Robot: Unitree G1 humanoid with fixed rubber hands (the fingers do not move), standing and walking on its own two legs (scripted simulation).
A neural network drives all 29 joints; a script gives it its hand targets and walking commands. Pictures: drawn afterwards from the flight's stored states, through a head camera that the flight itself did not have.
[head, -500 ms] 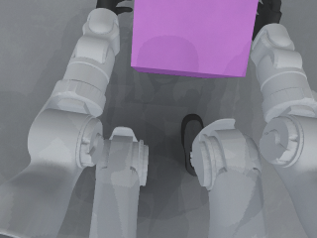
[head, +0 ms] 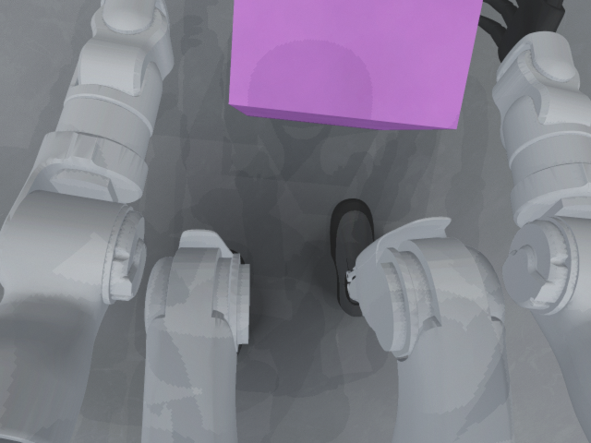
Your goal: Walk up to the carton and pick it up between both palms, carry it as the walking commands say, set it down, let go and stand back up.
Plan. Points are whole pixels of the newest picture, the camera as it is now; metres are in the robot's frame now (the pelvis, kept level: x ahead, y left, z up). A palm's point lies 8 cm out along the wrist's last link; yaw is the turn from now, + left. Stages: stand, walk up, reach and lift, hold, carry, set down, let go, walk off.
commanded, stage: set down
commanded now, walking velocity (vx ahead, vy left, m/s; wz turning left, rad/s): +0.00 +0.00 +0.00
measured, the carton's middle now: (336, 32) +0.52 -0.09 -0.25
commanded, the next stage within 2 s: let go in 1.30 s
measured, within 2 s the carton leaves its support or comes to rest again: neither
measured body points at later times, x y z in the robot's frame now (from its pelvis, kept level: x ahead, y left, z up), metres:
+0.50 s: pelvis +0.00 +0.00 +0.08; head +0.34 -0.04 +0.37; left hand +0.59 +0.10 -0.04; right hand +0.51 -0.28 -0.05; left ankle +0.09 +0.11 -0.34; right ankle +0.16 -0.12 -0.34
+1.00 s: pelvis +0.03 +0.00 +0.22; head +0.34 -0.04 +0.54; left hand +0.59 +0.11 +0.11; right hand +0.50 -0.29 +0.11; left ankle +0.09 +0.11 -0.34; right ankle +0.16 -0.12 -0.34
